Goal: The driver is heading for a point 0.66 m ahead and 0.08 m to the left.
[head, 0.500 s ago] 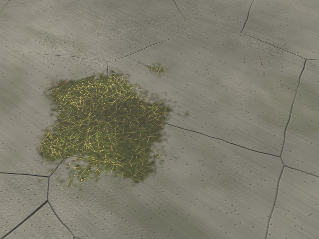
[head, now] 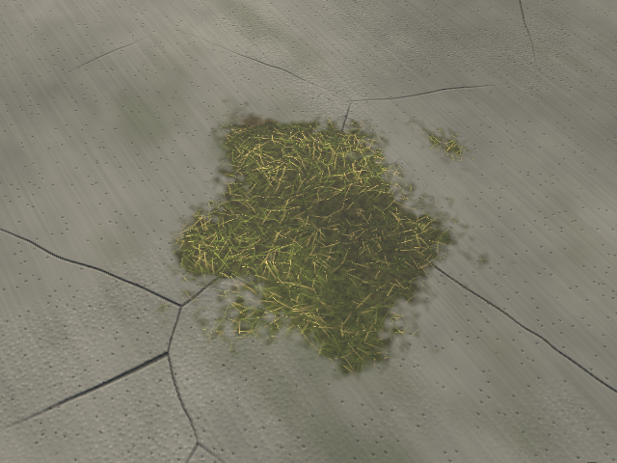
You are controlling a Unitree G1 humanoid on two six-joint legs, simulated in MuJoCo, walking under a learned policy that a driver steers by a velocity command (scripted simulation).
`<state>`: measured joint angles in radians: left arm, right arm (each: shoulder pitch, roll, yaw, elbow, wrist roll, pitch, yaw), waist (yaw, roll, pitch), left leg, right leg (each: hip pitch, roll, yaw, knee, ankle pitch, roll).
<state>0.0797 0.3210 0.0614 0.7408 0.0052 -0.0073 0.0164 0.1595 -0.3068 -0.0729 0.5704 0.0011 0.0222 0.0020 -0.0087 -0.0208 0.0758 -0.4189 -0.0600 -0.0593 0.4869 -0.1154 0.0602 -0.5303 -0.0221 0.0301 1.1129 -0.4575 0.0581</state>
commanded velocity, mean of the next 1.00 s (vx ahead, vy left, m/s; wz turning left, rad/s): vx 0.30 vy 0.00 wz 0.36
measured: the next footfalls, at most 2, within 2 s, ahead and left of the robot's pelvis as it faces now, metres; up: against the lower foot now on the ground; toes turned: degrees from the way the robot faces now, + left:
right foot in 0.26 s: +0.11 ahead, -0.15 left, +0.00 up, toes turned +14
left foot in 0.70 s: +0.17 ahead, +0.18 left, +0.00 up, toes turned +21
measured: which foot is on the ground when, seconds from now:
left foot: down 0.00-0.26, up 0.28-0.68, down 0.70-1.00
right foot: up 0.00-0.24, down 0.26-0.70, up 0.72-1.00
